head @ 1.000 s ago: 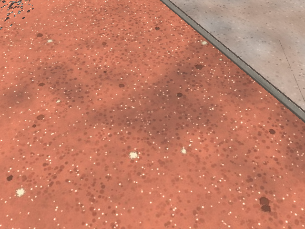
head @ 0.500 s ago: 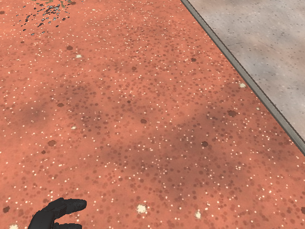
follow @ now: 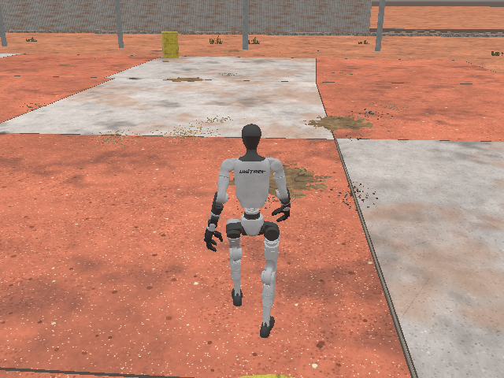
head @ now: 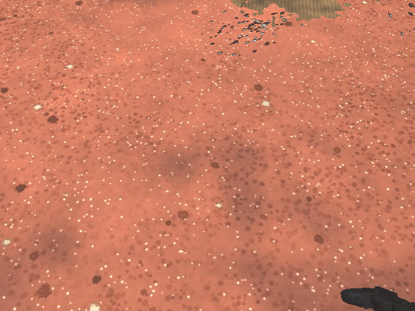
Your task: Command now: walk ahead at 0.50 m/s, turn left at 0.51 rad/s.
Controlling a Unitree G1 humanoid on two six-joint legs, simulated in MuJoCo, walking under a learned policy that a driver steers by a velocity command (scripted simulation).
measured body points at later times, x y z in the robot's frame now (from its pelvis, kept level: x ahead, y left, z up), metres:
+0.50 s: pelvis +0.26 +0.04 +0.01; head +0.28 +0.05 +0.45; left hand +0.39 +0.29 -0.12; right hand +0.25 -0.23 -0.13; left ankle +0.15 +0.08 -0.73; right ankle +0.44 -0.09 -0.68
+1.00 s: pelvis +0.52 +0.00 +0.01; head +0.56 -0.02 +0.46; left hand +0.59 +0.27 -0.12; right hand +0.65 -0.28 -0.10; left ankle +0.70 +0.13 -0.68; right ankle +0.47 -0.05 -0.73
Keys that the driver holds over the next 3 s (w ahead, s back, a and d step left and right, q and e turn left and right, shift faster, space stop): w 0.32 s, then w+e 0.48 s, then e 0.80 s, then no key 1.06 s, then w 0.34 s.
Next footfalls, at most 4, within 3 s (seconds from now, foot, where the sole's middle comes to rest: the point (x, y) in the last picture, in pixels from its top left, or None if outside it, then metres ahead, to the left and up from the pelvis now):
0.08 left None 0.19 0.09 -0.77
0.66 right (247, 291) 0.51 -0.05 -0.77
1.14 left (219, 218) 0.77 0.05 -0.77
1.58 right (260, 273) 0.57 -0.09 -0.77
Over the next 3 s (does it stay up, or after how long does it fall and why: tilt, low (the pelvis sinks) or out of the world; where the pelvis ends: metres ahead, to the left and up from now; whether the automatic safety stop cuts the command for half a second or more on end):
stays up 0.62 -0.05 0.00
